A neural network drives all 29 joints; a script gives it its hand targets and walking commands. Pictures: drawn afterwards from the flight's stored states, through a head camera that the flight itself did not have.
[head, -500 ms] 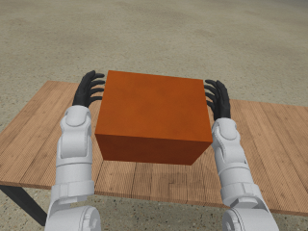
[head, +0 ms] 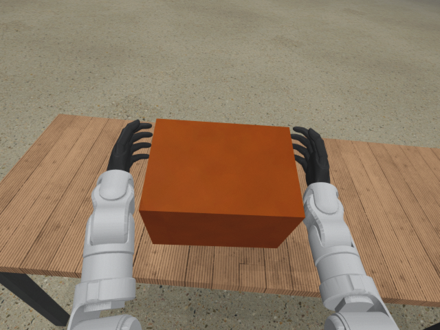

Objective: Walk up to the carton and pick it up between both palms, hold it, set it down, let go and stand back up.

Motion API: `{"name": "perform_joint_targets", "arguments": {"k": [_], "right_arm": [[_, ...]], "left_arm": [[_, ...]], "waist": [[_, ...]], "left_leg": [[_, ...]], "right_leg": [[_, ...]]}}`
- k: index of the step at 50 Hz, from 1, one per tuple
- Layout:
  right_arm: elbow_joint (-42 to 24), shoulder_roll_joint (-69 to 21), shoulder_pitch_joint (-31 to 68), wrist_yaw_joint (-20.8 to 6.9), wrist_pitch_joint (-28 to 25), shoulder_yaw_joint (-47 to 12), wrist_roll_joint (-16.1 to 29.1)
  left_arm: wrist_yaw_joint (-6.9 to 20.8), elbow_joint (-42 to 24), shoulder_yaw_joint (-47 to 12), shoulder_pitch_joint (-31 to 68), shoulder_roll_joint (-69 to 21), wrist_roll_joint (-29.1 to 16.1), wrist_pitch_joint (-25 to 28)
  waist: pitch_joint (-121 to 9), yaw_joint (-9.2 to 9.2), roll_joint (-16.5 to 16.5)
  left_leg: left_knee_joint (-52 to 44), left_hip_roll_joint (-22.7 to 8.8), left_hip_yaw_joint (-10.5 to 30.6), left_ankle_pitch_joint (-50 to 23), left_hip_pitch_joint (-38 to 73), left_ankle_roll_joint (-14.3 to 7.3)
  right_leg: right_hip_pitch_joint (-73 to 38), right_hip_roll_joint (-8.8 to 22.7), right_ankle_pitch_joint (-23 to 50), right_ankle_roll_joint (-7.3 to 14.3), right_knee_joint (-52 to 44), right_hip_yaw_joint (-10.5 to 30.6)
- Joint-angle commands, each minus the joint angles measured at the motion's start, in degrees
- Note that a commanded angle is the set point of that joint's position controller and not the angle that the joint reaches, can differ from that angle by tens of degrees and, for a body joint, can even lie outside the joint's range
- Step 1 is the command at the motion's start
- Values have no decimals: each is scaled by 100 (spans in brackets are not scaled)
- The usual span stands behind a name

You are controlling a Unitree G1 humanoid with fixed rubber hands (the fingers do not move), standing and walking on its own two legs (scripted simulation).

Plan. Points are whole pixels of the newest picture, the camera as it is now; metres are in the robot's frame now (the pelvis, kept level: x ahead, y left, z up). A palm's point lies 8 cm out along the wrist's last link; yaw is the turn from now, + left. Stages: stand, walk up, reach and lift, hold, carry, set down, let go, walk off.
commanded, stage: set down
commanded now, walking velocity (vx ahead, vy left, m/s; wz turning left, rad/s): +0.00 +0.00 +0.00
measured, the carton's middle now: (219, 186) +0.35 -0.02 +0.08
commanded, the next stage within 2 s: none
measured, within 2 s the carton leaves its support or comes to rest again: neither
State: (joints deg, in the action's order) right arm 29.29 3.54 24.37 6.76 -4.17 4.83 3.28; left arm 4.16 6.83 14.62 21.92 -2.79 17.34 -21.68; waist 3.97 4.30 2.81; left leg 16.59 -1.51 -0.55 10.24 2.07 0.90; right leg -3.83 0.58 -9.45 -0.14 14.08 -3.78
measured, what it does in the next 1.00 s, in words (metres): stands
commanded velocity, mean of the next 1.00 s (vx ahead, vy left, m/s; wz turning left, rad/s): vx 0.00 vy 0.00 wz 0.00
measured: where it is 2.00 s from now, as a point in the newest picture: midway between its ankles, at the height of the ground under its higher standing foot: outside the picture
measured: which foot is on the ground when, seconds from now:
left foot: down 0.00-1.00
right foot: down 0.00-1.00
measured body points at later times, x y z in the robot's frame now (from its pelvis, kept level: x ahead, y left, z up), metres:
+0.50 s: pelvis -0.01 +0.00 +0.00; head -0.02 +0.01 +0.45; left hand +0.38 +0.14 +0.11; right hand +0.35 -0.20 +0.12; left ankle +0.00 +0.13 -0.75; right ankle -0.01 -0.12 -0.75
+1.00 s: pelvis +0.01 +0.00 +0.00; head +0.01 +0.01 +0.45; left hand +0.39 +0.13 +0.06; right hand +0.36 -0.21 +0.08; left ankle +0.00 +0.13 -0.75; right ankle -0.01 -0.12 -0.75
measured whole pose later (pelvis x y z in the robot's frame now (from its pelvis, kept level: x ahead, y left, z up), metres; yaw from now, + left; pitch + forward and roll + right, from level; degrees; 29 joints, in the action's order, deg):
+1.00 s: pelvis +0.01 +0.00 +0.00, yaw -1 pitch -2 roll +0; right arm 48.7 1.8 29.2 3.0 -16.5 15.7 -5.8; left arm 0.5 36.2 18.1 27.4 -2.3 17.0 -1.6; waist 2.1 3.4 1.2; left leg 16.3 -2.0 -2.1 10.2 -3.8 1.1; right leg 2.9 0.4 -9.3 0.1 14.5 -3.4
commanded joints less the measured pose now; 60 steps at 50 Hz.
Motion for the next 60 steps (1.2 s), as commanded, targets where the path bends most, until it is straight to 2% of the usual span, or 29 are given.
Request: {"name": "perform_joint_targets", "arguments": {"k": [1, 2, 6, 9, 13, 17, 18, 21, 23, 24, 26, 29, 32, 36, 37, 41, 43, 44, 45, 51, 52, 54, 56, 60], "right_arm": [[-950, -2149, 3083, -755, -401, -1567, -352], [-768, -2141, 3073, -791, -399, -1441, -437], [-313, -2224, 3151, -915, -507, -1015, -713], [-17, -2307, 3207, -1022, -526, -745, -877], [215, -2455, 3386, -1096, -634, -572, -1104], [348, -2569, 3410, -1152, -747, -657, -1108], [391, -2575, 3349, -1161, -754, -589, -1152], [455, -2639, 3284, -1142, -753, -651, -1141], [559, -2635, 3180, -1118, -806, -653, -1166], [560, -2649, 3267, -1123, -849, -650, -1181], [671, -2618, 3117, -1084, -890, -606, -1196], [746, -2691, 3113, -1036, -1020, -633, -1219], [1039, -2694, 2971, -1000, -1056, -551, -1246], [1057, -2705, 2930, -967, -1216, -696, -1194], [1155, -2759, 2915, -958, -1237, -695, -1191], [1341, -2789, 2946, -969, -1336, -707, -1178], [1272, -2799, 2934, -976, -1350, -747, -1165], [1350, -2756, 2904, -993, -1339, -763, -1124], [1406, -2762, 2911, -1010, -1344, -723, -1162], [1474, -2785, 3143, -1108, -1529, -528, -1363], [1599, -2811, 3137, -1100, -1516, -434, -1453], [1670, -2850, 3237, -1117, -1561, -285, -1535], [1893, -2780, 3278, -1151, -1547, -89, -1641], [2213, -2845, 3194, -1149, -1509, 149, -1816]], "left_arm": [[633, -12, -2161, 2690, -2214, -462, 445], [638, 168, -2113, 2680, -2251, -413, 457], [575, 463, -2070, 2997, -2307, -360, 671], [548, 844, -1873, 3156, -2326, -286, 778], [495, 1206, -1699, 3406, -2347, -274, 1052], [397, 1424, -1478, 3333, -2261, -190, 1258], [403, 1505, -1427, 3254, -2293, -193, 1280], [395, 1708, -1223, 3161, -2269, -121, 1340], [396, 1603, -1304, 3177, -2312, -174, 1459], [383, 1651, -1322, 3310, -2301, -201, 1531], [361, 1616, -1423, 3203, -2386, -210, 1612], [326, 1617, -1557, 3278, -2478, -248, 1788], [312, 1760, -1587, 3221, -2515, -224, 1890], [259, 1743, -1723, 3138, -2597, -242, 2084], [240, 1777, -1743, 3128, -2651, -256, 2160], [207, 2015, -1666, 3159, -2642, -210, 2318], [228, 2158, -1560, 3097, -2596, -185, 2339], [227, 2225, -1507, 3053, -2599, -142, 2354], [227, 2282, -1513, 3100, -2627, -143, 2396], [109, 2634, -1453, 3576, -2617, -200, 2773], [98, 2778, -1395, 3652, -2547, -207, 2839], [58, 2929, -1395, 3848, -2590, -211, 2973], [-15, 3047, -1359, 3974, -2602, -177, 3041], [-2, 3418, -1192, 4090, -2518, -127, 3202]], "waist": [[-1513, -4, -95], [-1436, 9, -149], [-1522, 103, -255], [-1473, 45, -314], [-1524, -41, -270], [-1716, -215, -135], [-1645, -187, -68], [-1600, -270, 76], [-1785, -184, 60], [-1819, -217, 23], [-1803, -86, -81], [-2045, -6, -174], [-1931, 70, -269], [-2279, 20, -434], [-2377, 29, -385], [-2211, -51, -320], [-2038, -92, -216], [-1918, -163, -216], [-1916, -115, -218], [-2419, -242, -171], [-2414, -176, -79], [-2519, -134, -148], [-2564, -125, -278], [-2478, -114, -321]], "left_leg": [[-130, 292, -340, -1218, 264, 107], [-185, 286, -342, -1039, 223, 105], [-220, 250, -373, -724, 322, 124], [-379, 267, -432, -221, 97, 85], [-376, 287, -448, -199, -45, 47], [-325, 313, -505, -567, -3, 34], [-345, 303, -494, -553, -40, 33], [-351, 311, -485, -678, -50, -27], [-256, 299, -460, -1004, 80, 13], [-227, 314, -477, -1000, 17, 27], [-145, 287, -430, -1240, 172, 95], [-20, 306, -412, -1502, 219, 162], [11, 286, -362, -1591, 217, 203], [162, 284, -325, -2139, 261, 326], [178, 275, -329, -2219, 347, 325], [183, 264, -323, -2265, 210, 322], [105, 274, -356, -2050, 3, 267], [60, 271, -364, -1942, -63, 236], [36, 272, -358, -1882, -68, 236], [24, 233, -404, -1633, -179, 188], [4, 219, -421, -1545, -221, 160], [-1, 210, -439, -1429, -261, 165], [12, 148, -430, -1383, -100, 190], [-46, 181, -486, -1075, -327, 131]], "right_leg": [[6, -279, 1454, -197, 18, -365], [132, -265, 1144, -175, -37, -391], [373, -238, 781, -121, -102, -450], [461, -181, 350, -122, -133, -436], [427, -147, 365, -154, -81, -386], [245, -177, 784, -221, 8, -380], [256, -190, 768, -234, 9, -391], [193, -196, 886, -263, 10, -347], [94, -220, 1307, -272, 70, -345], [103, -208, 1358, -278, 91, -332], [185, -240, 1595, -249, 86, -354], [39, -218, 2158, -272, 153, -310], [67, -205, 2293, -263, 141, -281], [-98, -232, 2927, -265, 267, -262], [-52, -252, 2983, -268, 263, -268], [-57, -262, 3001, -265, 284, -239], [-137, -242, 3095, -300, 327, -216], [-172, -220, 3005, -296, 303, -188], [-73, -223, 2965, -300, 299, -209], [258, -234, 2531, -240, 282, -232], [289, -220, 2496, -232, 283, -221], [509, -221, 2208, -195, 236, -252], [807, -245, 1765, -135, 149, -294], [849, -186, 1485, -131, 95, -242]]}}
